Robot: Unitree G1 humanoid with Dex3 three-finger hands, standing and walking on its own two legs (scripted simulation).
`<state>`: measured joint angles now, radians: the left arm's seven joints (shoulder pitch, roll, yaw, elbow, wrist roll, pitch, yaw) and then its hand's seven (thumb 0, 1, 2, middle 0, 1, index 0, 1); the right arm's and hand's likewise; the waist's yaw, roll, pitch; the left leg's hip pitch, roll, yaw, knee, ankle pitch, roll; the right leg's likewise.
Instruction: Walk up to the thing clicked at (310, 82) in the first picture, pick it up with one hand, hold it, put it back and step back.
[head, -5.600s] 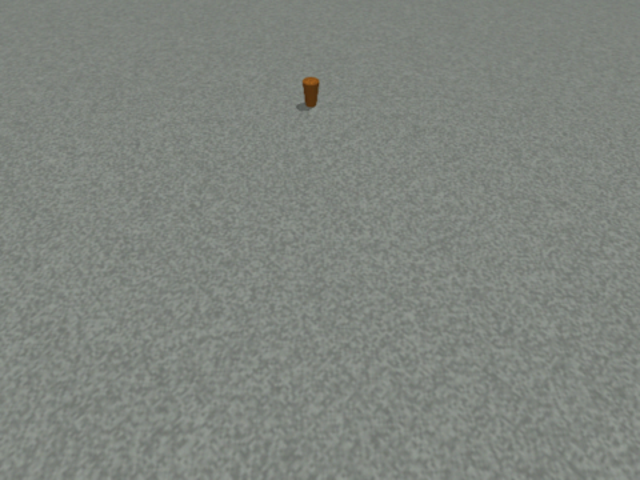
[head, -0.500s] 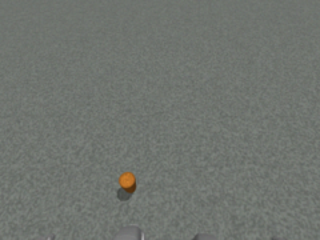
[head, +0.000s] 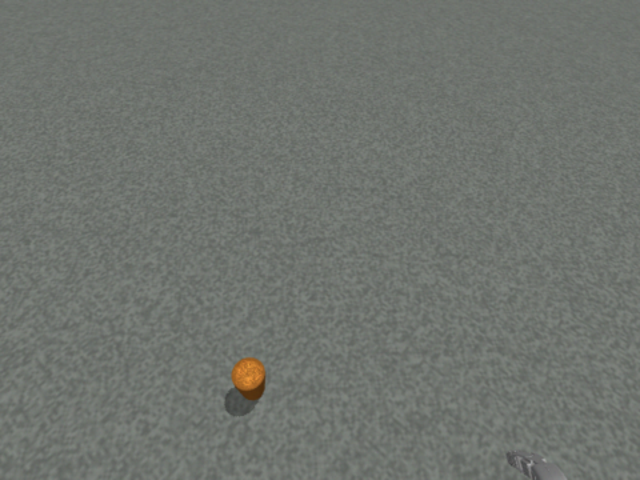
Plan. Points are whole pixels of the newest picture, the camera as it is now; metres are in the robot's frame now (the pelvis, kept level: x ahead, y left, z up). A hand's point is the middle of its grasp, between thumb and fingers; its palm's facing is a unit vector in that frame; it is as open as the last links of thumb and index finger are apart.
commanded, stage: walk up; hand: left
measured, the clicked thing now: (251, 382) +0.46 +0.20 -0.70
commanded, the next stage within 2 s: stand in 0.72 s
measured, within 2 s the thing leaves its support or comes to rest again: neither
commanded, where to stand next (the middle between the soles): +0.11 -0.01 m, yaw -1 degrees
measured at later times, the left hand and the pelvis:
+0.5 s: hand out of the picture +0.08 +0.25 -0.15, palm faces -0.01 -0.94 -0.34, open 7.4 cm; pelvis +0.00 -0.01 +0.01, yaw +0 degrees
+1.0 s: hand out of the picture +0.10 +0.24 -0.15, palm faces -0.01 -0.94 -0.34, open 7.4 cm; pelvis +0.02 -0.01 +0.01, yaw +0 degrees
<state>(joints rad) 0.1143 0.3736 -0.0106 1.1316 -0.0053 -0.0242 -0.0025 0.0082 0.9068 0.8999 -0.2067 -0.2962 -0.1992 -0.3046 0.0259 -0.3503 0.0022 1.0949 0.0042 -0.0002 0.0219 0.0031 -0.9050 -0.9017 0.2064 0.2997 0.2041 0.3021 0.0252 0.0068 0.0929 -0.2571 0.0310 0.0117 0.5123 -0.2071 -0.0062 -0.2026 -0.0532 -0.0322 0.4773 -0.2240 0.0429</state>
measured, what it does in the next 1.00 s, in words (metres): stands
